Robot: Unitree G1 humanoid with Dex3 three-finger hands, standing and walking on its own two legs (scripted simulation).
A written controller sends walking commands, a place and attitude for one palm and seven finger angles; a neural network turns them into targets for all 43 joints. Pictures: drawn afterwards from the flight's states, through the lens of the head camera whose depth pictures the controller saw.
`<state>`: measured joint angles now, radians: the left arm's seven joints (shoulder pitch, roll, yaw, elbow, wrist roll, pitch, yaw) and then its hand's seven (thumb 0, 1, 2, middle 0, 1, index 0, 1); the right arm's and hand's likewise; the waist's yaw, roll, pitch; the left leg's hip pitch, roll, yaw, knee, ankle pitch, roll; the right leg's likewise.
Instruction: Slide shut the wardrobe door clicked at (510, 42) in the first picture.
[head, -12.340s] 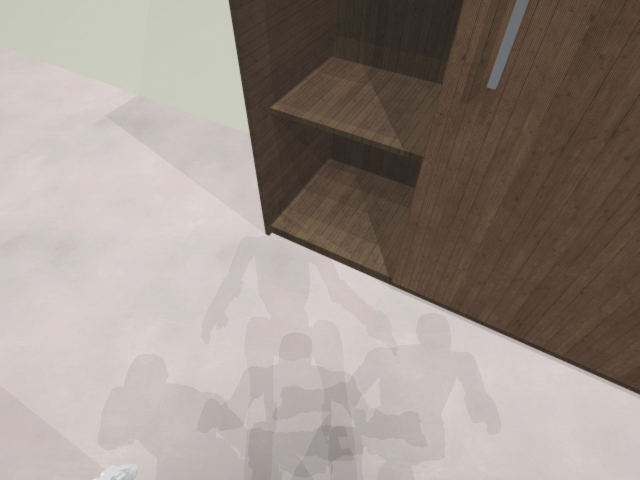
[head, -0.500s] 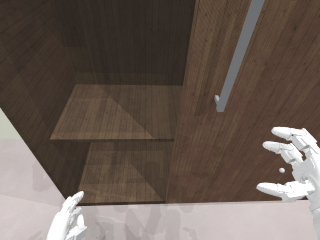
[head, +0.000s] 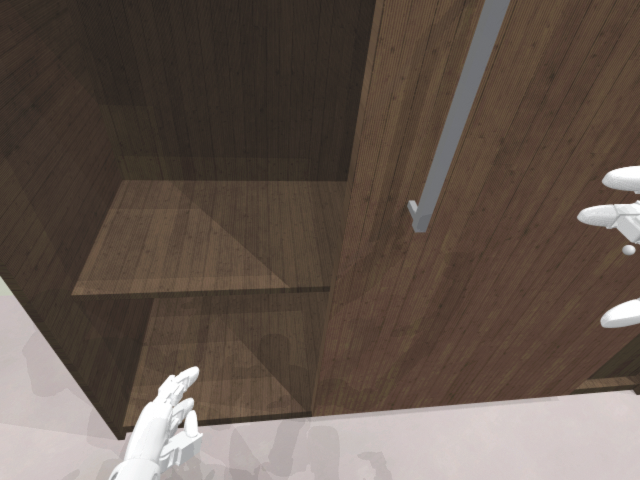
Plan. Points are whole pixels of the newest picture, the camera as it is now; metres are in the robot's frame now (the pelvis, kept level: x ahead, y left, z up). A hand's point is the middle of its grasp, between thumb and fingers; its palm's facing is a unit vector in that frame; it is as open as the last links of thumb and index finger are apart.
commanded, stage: raise the hand with hooked fingers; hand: right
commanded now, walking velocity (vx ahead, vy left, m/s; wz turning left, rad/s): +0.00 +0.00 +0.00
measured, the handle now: (446, 124) +0.48 -0.15 +0.26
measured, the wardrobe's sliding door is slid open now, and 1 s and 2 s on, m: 0.55 0.55 0.55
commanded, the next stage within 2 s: move the hooked fingers beside the handle in 0.52 s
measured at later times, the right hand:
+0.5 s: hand (622, 239) +0.28 -0.28 +0.25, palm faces +0.03 +0.99 -0.14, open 14.0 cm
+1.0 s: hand (584, 217) +0.32 -0.26 +0.24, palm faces -0.01 +0.99 -0.12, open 14.0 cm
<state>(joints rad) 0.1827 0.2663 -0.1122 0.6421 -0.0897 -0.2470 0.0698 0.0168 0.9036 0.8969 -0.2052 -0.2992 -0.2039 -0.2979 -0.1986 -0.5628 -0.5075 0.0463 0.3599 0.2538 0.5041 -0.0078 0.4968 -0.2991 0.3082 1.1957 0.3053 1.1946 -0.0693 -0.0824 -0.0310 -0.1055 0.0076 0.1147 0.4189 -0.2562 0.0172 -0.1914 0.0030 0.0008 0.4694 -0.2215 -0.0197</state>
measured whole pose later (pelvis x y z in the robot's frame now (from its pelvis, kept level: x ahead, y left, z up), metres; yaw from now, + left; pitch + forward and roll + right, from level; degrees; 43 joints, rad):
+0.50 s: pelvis +0.00 +0.00 +0.00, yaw +1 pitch -3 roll +1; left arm 0.19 0.29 -0.09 0.63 -0.10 -0.22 0.06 0.02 0.91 0.90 -0.20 -0.30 -0.20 -0.30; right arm -0.23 -0.58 -0.54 0.08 0.36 0.31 0.51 -0.01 0.50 -0.30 0.31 1.20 0.31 1.20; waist -0.05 -0.08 -0.03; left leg -0.12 0.00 0.10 0.44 -0.27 0.02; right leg -0.20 0.00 -0.01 0.48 -0.23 -0.01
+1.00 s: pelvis +0.00 +0.00 +0.00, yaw +0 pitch -2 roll +1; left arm 0.17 0.28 -0.10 0.64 -0.09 -0.21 0.06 0.02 0.91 0.90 -0.20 -0.30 -0.20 -0.30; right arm -0.36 -0.54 -0.46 0.18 0.32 0.29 0.48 -0.01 0.50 -0.30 0.31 1.20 0.31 1.20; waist -0.04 -0.08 -0.03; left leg -0.14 0.01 0.10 0.44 -0.27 0.01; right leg -0.21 0.01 -0.01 0.47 -0.23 -0.02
